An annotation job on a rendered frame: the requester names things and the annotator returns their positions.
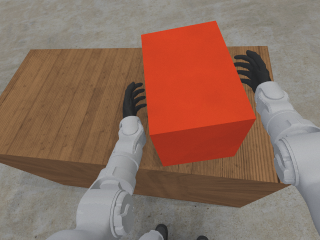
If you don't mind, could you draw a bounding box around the robot left forearm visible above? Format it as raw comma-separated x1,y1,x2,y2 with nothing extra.
76,116,147,224

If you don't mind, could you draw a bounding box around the robot left upper arm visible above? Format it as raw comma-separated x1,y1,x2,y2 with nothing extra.
45,189,135,240

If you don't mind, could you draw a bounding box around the carton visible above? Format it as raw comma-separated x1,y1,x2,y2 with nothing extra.
141,20,256,167

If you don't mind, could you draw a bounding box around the robot left hand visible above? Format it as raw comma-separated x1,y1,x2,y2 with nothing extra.
122,81,147,119

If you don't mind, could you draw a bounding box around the robot right upper arm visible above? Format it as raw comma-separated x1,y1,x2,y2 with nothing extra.
273,132,320,236

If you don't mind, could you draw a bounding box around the robot right forearm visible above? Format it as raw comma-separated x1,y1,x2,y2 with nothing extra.
254,81,320,147

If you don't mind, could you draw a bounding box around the pedestal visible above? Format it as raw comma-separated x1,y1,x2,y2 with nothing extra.
0,46,291,208

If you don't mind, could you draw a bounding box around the left robot foot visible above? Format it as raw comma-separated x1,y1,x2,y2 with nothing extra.
155,224,168,240

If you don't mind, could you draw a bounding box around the robot right hand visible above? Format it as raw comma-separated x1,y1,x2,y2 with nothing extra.
233,50,271,93

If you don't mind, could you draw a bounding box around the left robot shin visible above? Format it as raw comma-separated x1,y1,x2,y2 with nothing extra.
149,230,163,239

